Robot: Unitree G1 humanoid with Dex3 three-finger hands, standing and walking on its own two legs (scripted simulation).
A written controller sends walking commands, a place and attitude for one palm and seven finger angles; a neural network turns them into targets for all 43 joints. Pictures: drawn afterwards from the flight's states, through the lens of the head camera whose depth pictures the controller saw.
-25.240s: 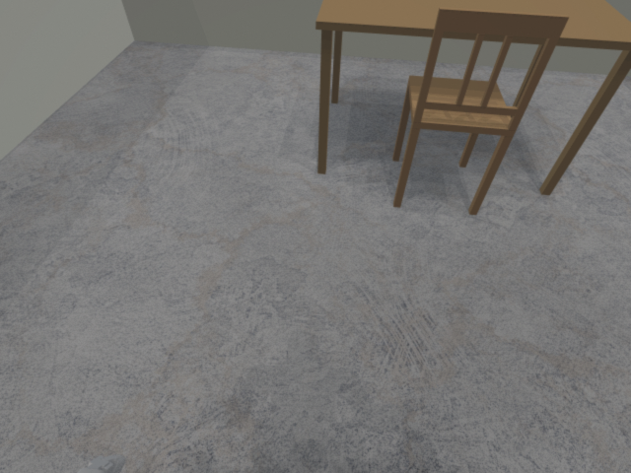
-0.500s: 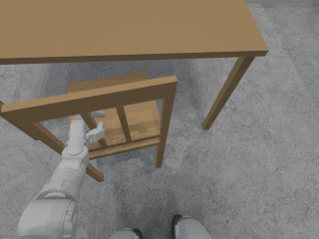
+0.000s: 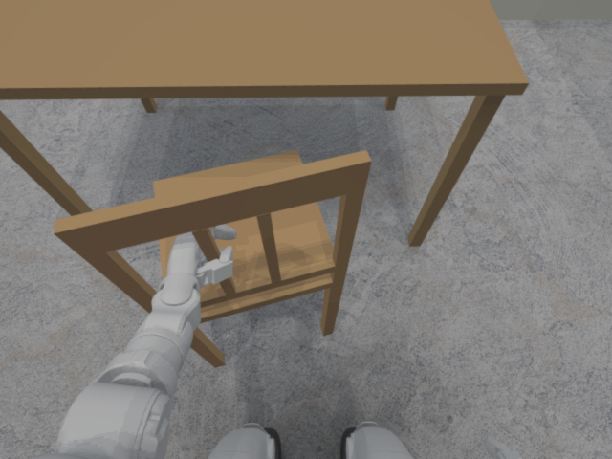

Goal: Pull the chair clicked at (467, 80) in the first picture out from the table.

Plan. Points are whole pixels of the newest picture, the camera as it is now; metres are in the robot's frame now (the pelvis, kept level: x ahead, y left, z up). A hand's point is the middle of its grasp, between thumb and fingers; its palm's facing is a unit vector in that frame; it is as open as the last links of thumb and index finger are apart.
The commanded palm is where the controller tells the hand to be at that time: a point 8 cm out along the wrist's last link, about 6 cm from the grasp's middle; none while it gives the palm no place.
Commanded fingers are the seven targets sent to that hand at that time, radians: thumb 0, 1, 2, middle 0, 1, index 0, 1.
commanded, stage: step backward, pulling the chair out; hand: left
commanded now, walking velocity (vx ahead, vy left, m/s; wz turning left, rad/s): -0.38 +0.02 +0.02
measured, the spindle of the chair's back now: (216, 262) +0.40 +0.16 -0.09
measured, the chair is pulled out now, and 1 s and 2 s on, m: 0.18 0.35 0.61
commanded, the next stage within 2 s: stop walking, hand still on the chair in 1.48 s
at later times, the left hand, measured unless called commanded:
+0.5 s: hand (221, 319) +0.30 +0.13 -0.06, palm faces +0.04 -0.99 -0.16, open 5.1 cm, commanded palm +0.30 +0.18 -0.06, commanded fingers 0.00 0.90 0.90 -0.50 -1.45 -0.50 -1.45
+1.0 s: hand (219, 384) +0.21 +0.12 -0.05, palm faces +0.01 -0.99 -0.17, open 5.2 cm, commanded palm +0.21 +0.17 -0.06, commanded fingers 0.00 0.90 0.90 -0.50 -1.45 -0.50 -1.45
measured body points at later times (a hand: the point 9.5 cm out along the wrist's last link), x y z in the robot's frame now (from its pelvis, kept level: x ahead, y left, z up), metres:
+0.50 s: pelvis -0.09 +0.00 +0.00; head -0.01 -0.01 +0.44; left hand +0.29 +0.18 -0.04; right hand -0.01 -0.26 -0.13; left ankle +0.04 +0.12 -0.72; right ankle -0.09 -0.14 -0.71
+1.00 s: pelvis -0.18 -0.01 +0.01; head -0.08 -0.01 +0.44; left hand +0.21 +0.17 -0.04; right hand -0.09 -0.28 -0.12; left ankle -0.14 +0.14 -0.72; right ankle -0.14 -0.14 -0.72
